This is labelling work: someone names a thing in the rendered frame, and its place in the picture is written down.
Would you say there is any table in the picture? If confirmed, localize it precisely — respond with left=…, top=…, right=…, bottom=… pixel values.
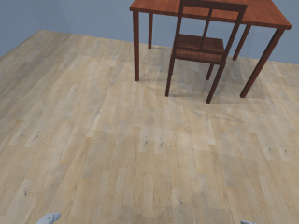
left=129, top=0, right=292, bottom=98

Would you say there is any chair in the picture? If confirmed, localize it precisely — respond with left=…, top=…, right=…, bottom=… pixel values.
left=165, top=0, right=248, bottom=104

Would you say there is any left robot hand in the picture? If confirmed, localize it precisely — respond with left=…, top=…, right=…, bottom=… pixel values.
left=36, top=212, right=61, bottom=224

